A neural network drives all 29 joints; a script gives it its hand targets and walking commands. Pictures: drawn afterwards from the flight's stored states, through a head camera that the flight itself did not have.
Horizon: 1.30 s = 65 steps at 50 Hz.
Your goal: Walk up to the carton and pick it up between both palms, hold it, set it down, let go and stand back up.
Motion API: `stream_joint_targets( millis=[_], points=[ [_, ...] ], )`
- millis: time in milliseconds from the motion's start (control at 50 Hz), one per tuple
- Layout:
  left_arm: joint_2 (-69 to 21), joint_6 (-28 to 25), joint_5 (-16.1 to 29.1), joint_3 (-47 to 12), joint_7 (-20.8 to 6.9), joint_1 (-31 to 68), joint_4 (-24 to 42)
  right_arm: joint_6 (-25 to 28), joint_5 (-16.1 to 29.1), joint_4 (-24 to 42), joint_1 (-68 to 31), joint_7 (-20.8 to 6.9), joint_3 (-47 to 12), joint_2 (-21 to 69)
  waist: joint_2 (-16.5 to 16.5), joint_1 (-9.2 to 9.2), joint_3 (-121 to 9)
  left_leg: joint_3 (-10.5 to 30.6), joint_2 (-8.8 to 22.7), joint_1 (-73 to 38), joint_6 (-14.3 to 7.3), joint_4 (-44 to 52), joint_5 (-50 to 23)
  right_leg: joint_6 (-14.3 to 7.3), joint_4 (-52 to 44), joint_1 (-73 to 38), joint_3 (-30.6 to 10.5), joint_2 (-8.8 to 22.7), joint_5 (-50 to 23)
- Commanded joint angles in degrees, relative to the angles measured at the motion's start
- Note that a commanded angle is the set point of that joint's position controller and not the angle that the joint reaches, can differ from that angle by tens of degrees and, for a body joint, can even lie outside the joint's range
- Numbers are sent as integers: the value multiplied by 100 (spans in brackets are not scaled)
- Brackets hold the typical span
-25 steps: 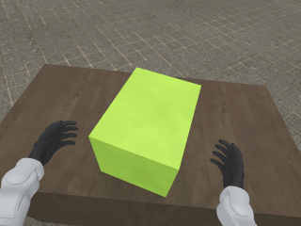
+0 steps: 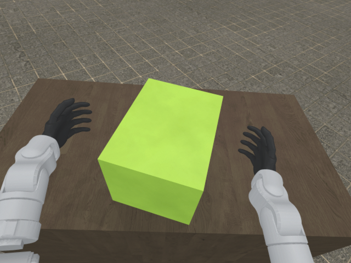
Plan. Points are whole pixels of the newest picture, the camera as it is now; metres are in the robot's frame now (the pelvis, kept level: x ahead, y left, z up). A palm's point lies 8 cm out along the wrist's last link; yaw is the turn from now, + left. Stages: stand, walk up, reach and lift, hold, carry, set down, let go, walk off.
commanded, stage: reach and lift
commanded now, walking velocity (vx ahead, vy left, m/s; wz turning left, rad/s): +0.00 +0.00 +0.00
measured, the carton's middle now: (167, 148) +0.40 +0.02 -0.02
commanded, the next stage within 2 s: none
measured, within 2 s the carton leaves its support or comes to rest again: neither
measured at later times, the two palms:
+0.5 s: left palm (69, 100) +0.41 +0.24 +0.14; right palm (259, 135) +0.35 -0.18 +0.12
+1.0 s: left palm (88, 117) +0.42 +0.22 +0.08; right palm (243, 143) +0.37 -0.17 +0.07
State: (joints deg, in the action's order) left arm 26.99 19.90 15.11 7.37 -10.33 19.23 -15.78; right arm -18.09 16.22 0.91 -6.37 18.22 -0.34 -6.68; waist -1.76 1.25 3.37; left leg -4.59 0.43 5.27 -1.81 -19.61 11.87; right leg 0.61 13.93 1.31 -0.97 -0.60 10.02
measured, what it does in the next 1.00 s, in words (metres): stands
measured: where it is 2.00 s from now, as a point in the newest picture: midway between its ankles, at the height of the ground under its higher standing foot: outside the picture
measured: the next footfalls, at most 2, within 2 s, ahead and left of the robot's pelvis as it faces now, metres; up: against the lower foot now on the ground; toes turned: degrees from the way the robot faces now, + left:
none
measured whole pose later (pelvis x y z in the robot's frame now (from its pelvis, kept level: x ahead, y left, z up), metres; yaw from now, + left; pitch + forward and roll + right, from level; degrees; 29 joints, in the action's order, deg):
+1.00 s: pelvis -0.01 +0.00 -0.01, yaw +1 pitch +7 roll -2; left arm 23.4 -2.7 10.7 1.2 -7.6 49.8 -68.5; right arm 0.5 12.6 -49.7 -38.6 15.5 1.6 -2.9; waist -1.1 6.4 -3.1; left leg -2.8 0.6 21.0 -2.1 -26.7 12.4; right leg 0.9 20.6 16.2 0.9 -0.7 11.0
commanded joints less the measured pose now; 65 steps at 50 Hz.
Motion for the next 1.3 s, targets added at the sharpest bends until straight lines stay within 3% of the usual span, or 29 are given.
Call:
stream_joint_targets(
  millis=[0, 280, 380, 480, 560, 640, 740, 860, 960, 1040, 1160, 1220, 1280],
  points=[
    [948, -105, -20, 379, 12, 1803, 445, 103, 23, 646, -1462, 19, 192, -424, 481, 42, -1599, 367, 232, -882, 165, -6, -1906, -124, 69, 75, -101, 119, -1792],
    [1168, -347, 44, 14, 74, 3676, -961, 102, -95, -681, -3275, 5, 384, -363, 588, 227, -2145, 333, 183, -503, 22, -19, -1187, -116, 195, 323, -72, 91, -1430],
    [1068, -448, 39, -232, 81, 4300, -1907, 151, -202, -1519, -3929, -44, 482, -418, 584, 371, -2177, 371, 192, -458, 16, -25, -1036, -131, 162, 505, 6, 47, -1163],
    [1012, -694, 42, -393, 106, 4807, -2370, 378, -199, -2078, -4514, -106, 501, -523, 633, 519, -2646, 407, 159, -632, 81, -184, -1601, -135, 259, 519, 110, -34, -1590],
    [883, -856, -74, -424, 120, 5031, -2750, 619, -148, -2476, -4846, -150, 445, -583, 666, 506, -2869, 418, 168, -823, 169, -338, -2246, -121, 298, 486, 184, -97, -2017],
    [753, -1006, -176, -572, 164, 5340, -3411, 749, -147, -3188, -5147, -206, 388, -603, 697, 575, -2656, 430, 176, -722, 216, -364, -2120, -124, 279, 718, 252, -95, -1813],
    [584, -1466, -337, -522, 204, 5142, -3904, 1180, -107, -3750, -5118, -262, 237, -467, 717, 514, -2923, 419, 136, -723, 265, -541, -2561, -106, 396, 732, 271, -92, -2094],
    [532, -2196, -555, -355, 207, 5078, -4438, 1797, -272, -4244, -5009, -271, 133, -139, 541, 437, -2897, 326, 50, -55, 197, -647, -2076, -28, 615, 715, 187, 45, -2142],
    [518, -2741, -331, -571, 350, 5584, -4403, 2287, -505, -4179, -5334, -275, 349, 10, 636, 512, -3551, 347, 66, 167, 244, -875, -1767, -19, 834, 1255, 251, 46, -1815],
    [312, -3018, -132, -888, 436, 5775, -4949, 2536, -682, -4665, -5494, -274, 485, 110, 792, 606, -3822, 407, 126, 330, 295, -1173, -1616, -77, 1040, 1933, 323, 62, -1421],
    [-143, -3289, -397, -948, 355, 5184, -5826, 3086, -790, -6042, -5143, -200, 515, 164, 966, 762, -3750, 567, 183, 259, 457, -1674, -2428, -86, 1308, 2762, 431, 35, -1556],
    [-204, -3463, -566, -735, 393, 5367, -5424, 3446, -708, -6125, -5354, -210, 542, 154, 1060, 666, -4111, 629, 211, 24, 564, -1872, -3056, -83, 1363, 2944, 446, -40, -1683],
    [-221, -3563, -693, -583, 475, 5556, -5296, 3684, -641, -6200, -5518, -265, 545, 125, 1094, 559, -4317, 637, 194, -4, 602, -1960, -3165, -79, 1384, 3056, 444, -101, -1626]
  ],
)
